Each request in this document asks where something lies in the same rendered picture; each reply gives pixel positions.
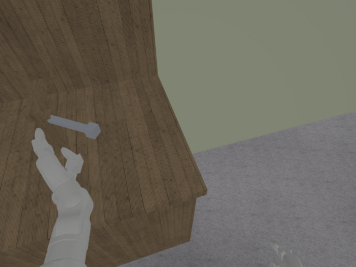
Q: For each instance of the robot left forearm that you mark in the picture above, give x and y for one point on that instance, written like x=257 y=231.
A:
x=70 y=236

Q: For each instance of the counter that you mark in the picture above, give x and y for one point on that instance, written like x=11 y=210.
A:
x=91 y=61

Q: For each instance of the right robot hand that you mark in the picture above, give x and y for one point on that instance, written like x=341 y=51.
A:
x=285 y=253

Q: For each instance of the left robot hand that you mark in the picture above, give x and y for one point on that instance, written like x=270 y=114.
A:
x=48 y=164

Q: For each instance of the tap lever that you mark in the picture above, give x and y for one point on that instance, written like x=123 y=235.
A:
x=91 y=130

